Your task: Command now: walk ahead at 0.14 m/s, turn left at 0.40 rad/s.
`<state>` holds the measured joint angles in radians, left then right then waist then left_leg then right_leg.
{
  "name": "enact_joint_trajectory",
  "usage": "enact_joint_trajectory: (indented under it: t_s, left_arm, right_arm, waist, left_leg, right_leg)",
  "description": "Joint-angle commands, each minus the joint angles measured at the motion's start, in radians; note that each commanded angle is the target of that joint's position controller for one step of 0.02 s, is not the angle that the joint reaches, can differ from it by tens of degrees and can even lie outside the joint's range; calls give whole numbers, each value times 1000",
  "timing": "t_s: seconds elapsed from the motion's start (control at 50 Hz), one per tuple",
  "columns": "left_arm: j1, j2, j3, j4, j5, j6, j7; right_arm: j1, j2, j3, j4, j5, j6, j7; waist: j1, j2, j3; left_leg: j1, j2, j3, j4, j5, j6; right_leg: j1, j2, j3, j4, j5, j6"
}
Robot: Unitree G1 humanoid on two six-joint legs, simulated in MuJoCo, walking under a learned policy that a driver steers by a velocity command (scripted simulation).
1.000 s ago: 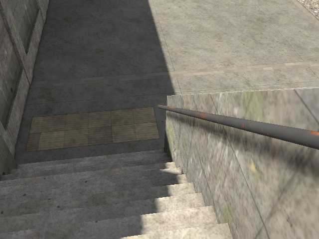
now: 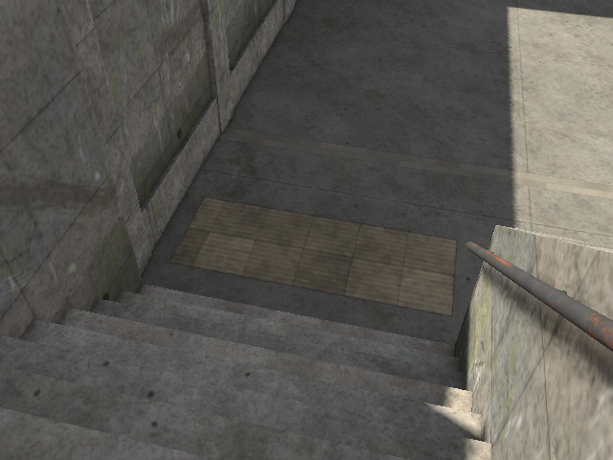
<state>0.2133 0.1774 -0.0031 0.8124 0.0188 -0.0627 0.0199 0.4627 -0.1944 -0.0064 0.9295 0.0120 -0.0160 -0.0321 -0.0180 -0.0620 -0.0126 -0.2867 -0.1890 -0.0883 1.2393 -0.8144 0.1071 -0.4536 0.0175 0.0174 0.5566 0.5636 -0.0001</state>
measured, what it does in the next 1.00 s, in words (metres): goes down: right foot 0.21 m lower, then left foot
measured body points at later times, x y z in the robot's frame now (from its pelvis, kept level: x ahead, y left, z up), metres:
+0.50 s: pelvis +0.08 -0.05 -0.12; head +0.07 -0.09 +0.33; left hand +0.02 +0.15 -0.26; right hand +0.24 -0.21 -0.26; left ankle +0.16 +0.12 -0.72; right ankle +0.07 -0.07 -0.83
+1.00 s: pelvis +0.15 -0.01 -0.10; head +0.14 -0.01 +0.35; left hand +0.07 +0.22 -0.25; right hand +0.26 -0.23 -0.23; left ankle +0.15 +0.10 -0.82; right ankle +0.07 -0.07 -0.83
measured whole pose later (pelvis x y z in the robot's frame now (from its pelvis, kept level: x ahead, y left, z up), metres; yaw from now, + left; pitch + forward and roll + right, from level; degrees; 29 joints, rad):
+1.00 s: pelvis +0.15 -0.01 -0.10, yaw +2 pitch -1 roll +0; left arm 0.46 0.19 0.01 1.04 0.00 0.00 -0.01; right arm 0.18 -0.20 0.01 0.95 -0.02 0.03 0.00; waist 0.08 -0.01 -0.01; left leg -0.28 0.00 0.06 0.62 -0.29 0.09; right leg -0.05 0.08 -0.03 0.42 -0.34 -0.12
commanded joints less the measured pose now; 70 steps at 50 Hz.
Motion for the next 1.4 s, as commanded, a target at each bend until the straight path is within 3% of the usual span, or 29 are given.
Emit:
enact_joint_trajectory:
  t_s: [0.02, 0.04, 0.06, 0.08, 0.1, 0.12, 0.14, 0.16, 0.22, 0.32, 0.34, 0.5, 0.54, 0.7, 0.74, 0.84, 0.92, 1.04, 1.14, 1.18, 1.2, 1.22, 1.24, 1.28, 1.3, 1.32, 1.34, 1.38, 1.4]
  left_arm:
    - [558, 175, 66, 138, -25, -3, -2]
    - [636, 208, 83, 170, -29, 6, -9]
    - [551, 196, 42, 154, 1, -4, -45]
    - [624, 146, 21, 177, -27, -8, -54]
    - [609, 67, -6, 196, -41, 3, -49]
    - [527, 67, -12, 170, -29, 9, -39]
    - [382, 177, 17, 142, -4, 14, -12]
    - [332, 119, -2, 154, -9, 26, -4]
    - [214, 73, -59, 70, -5, 45, 23]
    - [382, 64, -82, 121, -8, 77, 52]
    - [361, 76, -79, 111, -14, 81, 53]
    - [381, 74, -36, 157, 1, 89, 42]
    - [329, 85, -14, 134, 8, 104, 30]
    - [331, 80, -2, 200, -1, 113, -5]
    - [313, 54, -14, 206, -35, 91, -16]
    - [294, 27, -43, 241, 3, 91, -44]
    - [330, 168, 30, 225, -19, 84, -31]
    - [234, 157, 72, 167, -23, 5, -30]
    - [103, 179, 75, 88, -41, 4, -11]
    - [174, 151, 71, 149, -4, 8, -9]
    - [153, 98, 54, 99, 3, 22, -16]
    - [59, 107, 57, 65, 23, 27, -15]
    - [-73, 181, 69, 56, 45, 11, 2]
    - [-86, 163, 60, 63, 34, -7, -12]
    - [-35, 213, 78, 80, 52, -18, -17]
    - [-62, 192, 78, 86, 55, -19, -19]
    - [-86, 160, 82, 92, 26, -19, -20]
    - [-6, 115, 57, 111, 45, -31, -51]
    - [38, 72, 44, 126, 30, -23, -61]
  right_arm:
    - [-203, -97, -22, -73, -30, -3, -4]
    - [-190, -18, -25, -75, -30, -1, -13]
    - [-61, 78, -3, -143, 14, 9, -28]
    - [-10, 56, 1, -140, -11, 12, -36]
    - [-70, 9, -6, -127, -34, 20, -31]
    - [-141, -2, -2, -139, -59, 26, -33]
    - [-194, 27, 16, -173, -60, 40, -32]
    - [-331, -33, 6, -182, -87, 49, -40]
    - [-393, -11, 13, -191, -13, 80, -20]
    - [-447, 46, 37, -174, -22, 122, -20]
    - [-434, 50, 43, -184, -5, 119, -22]
    - [-368, 10, 12, -122, -18, 112, -12]
    - [-447, 7, 22, -151, -2, 104, 3]
    - [-213, -12, 19, -19, 14, 65, 10]
    - [-248, -38, 20, -2, 18, 36, 10]
    - [-259, -46, 26, 8, 5, 43, 24]
    - [-420, -110, -1, -67, -37, 42, 20]
    - [-562, -85, -8, -131, -29, 7, 35]
    - [-386, -55, -26, -66, -44, 10, 22]
    - [-382, -79, -42, -58, -45, -20, 21]
    - [-287, -127, -53, -42, -65, -43, 16]
    - [-106, -190, -78, 31, -57, -52, 17]
    - [-70, -156, -64, 30, -51, -71, 20]
    - [-172, -184, -73, 18, -54, -68, -1]
    - [-177, -206, -87, 17, -86, -75, -18]
    - [-221, -174, -74, 9, -81, -64, -21]
    - [-246, -98, -52, 23, -79, -89, -21]
    - [-247, -107, -64, 20, -48, -117, -33]
    - [-309, -80, -55, 32, -14, -115, -40]
  waist:
    - [249, 156, 54]
    - [259, -1, 74]
    - [40, -106, 85]
    - [27, -161, 6]
    - [18, -82, 34]
    - [2, -30, 56]
    - [-31, -216, 31]
    - [-33, -11, 125]
    - [-50, 31, 144]
    - [76, -14, 115]
    - [71, -38, 128]
    - [111, 2, 117]
    - [137, -5, 149]
    - [83, 11, 45]
    - [101, 130, -6]
    - [75, 81, 53]
    - [126, -2, 248]
    - [123, -15, 116]
    - [22, -18, 56]
    - [69, -36, 27]
    - [20, 213, 2]
    - [-85, 403, -44]
    - [-153, 207, 86]
    - [-86, 100, 80]
    - [-56, 140, 36]
    - [-34, 147, 54]
    - [1, 44, 70]
    - [77, -1, 8]
    - [116, 63, 2]
  left_leg:
    - [-296, 65, -10, 345, 761, 34]
    - [-523, -89, 31, 726, 13, 9]
    - [-786, -109, 9, 958, -242, 0]
    - [-924, -63, -50, 977, -156, 2]
    - [-963, -41, -59, 1006, -44, -10]
    - [-926, 6, -107, 992, 123, -13]
    - [-964, 66, -82, 992, 149, -39]
    - [-1002, 101, -176, 945, 328, -73]
    - [-782, 48, -96, 689, 581, -126]
    - [-842, 93, -9, 514, 617, -151]
    - [-797, 123, -39, 435, 662, -159]
    - [-600, 198, -101, -2, 605, -131]
    - [-428, 205, 36, -325, 416, -146]
    - [39, 247, 9, -819, 617, -57]
    - [95, 289, -53, -808, 696, -58]
    - [124, 303, -59, -882, 674, -47]
    - [-221, 192, 141, -674, 371, 8]
    - [-390, 227, 103, -466, 596, -8]
    - [-9, 179, 184, -443, 667, -54]
    - [-100, 230, 87, -499, 878, -34]
    - [134, 292, -75, -691, 836, 25]
    - [374, 411, -355, -794, 573, 84]
    - [366, 414, -324, -711, 586, 63]
    - [245, 453, -338, -698, 395, 77]
    - [144, 419, -317, -660, 281, 75]
    - [-18, 393, -294, -650, 304, 82]
    - [-188, 311, -165, -434, 129, 60]
    - [-451, 225, -9, -462, 25, 13]
    - [-567, 224, 39, -448, 104, 12]
  right_leg:
    - [561, -102, -24, -357, 182, -48]
    - [715, -245, 95, -299, 401, -102]
    - [762, -368, 220, 118, 1138, -94]
    - [831, -426, 336, 155, 1184, -153]
    - [718, -381, 327, 95, 901, -177]
    - [529, -350, 340, 28, 480, -217]
    - [416, -457, 578, -100, 28, -325]
    - [257, -421, 532, -118, -164, -300]
    - [-104, -222, 290, -53, -366, -153]
    - [161, -142, 284, -74, -550, -75]
    - [170, -155, 276, -97, -591, -76]
    - [431, -207, 283, -146, -375, -105]
    - [404, -189, 257, -238, -393, -84]
    - [480, -192, 208, -239, -36, -54]
    - [504, -202, 202, -310, -218, -6]
    - [446, -156, 160, -357, -604, -36]
    - [359, -236, 321, -389, -1420, -214]
    - [467, -291, 356, -203, -832, -278]
    - [147, -199, 117, 26, -506, -231]
    - [287, -177, 113, 251, -727, -182]
    - [47, -51, -16, 537, -760, -100]
    - [-283, 26, -28, 776, -1167, -86]
    - [-478, -15, 99, 807, -1161, -100]
    - [-520, -59, 97, 692, -1059, -86]
    - [-420, -65, 48, 621, -937, -62]
    - [-326, -48, -33, 656, -904, -41]
    - [-227, -29, 71, 487, -607, -49]
    - [155, 66, -150, 287, -180, -2]
    - [364, 64, -164, 291, -40, -1]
